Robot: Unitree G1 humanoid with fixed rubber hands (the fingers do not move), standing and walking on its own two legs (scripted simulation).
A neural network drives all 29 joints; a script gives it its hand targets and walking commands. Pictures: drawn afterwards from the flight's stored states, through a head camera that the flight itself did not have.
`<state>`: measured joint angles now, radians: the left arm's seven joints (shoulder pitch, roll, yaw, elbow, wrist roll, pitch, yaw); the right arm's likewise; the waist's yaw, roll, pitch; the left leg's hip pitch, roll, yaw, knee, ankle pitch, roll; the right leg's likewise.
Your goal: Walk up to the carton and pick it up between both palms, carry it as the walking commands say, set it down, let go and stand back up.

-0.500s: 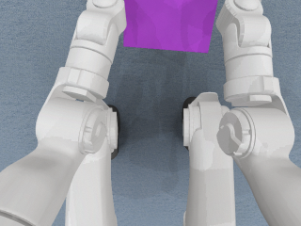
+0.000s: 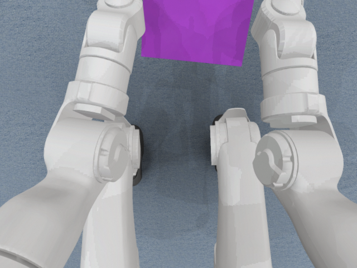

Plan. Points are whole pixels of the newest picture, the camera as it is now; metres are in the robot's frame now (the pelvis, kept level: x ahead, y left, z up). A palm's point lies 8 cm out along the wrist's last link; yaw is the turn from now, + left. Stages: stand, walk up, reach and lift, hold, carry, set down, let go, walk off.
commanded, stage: reach and lift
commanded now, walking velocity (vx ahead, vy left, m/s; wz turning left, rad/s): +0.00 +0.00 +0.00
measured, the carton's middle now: out of the picture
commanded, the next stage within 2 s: none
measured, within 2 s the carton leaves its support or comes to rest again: neither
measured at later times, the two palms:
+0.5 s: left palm out of the picture +0.53 +0.07 -0.05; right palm out of the picture +0.51 -0.17 -0.04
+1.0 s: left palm out of the picture +0.51 +0.07 +0.02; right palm out of the picture +0.49 -0.17 +0.03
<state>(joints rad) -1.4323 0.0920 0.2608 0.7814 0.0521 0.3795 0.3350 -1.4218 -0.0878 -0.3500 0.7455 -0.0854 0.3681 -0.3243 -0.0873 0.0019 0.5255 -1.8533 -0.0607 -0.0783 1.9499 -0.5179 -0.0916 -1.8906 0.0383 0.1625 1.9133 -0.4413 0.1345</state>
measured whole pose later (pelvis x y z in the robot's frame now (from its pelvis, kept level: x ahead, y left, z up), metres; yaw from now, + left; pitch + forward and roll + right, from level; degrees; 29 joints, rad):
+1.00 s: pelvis -0.01 +0.01 +0.09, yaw -1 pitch +15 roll +1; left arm -1.27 0.05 0.27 0.69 0.05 0.46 0.33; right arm -1.28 -0.04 -0.31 0.69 -0.07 0.44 -0.35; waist -0.08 0.00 0.52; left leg -1.45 -0.04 -0.07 1.65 -0.46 -0.07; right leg -1.48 0.02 0.15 1.60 -0.39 0.12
